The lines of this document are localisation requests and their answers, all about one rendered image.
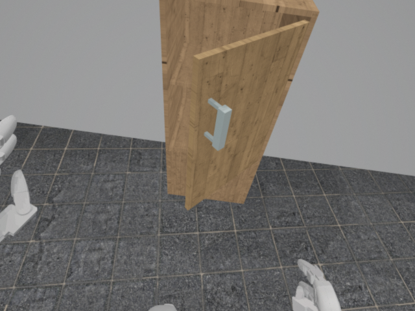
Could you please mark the handle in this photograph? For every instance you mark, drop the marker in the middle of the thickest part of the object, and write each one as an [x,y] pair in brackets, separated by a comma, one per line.
[221,126]

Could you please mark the cupboard door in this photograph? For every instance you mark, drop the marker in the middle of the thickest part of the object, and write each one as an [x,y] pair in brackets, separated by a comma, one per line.
[249,76]

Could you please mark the robot left hand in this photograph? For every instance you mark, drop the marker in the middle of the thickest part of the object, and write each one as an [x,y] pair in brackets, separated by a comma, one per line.
[14,217]

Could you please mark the robot right hand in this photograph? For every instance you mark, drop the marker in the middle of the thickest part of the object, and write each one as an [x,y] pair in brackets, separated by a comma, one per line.
[321,297]

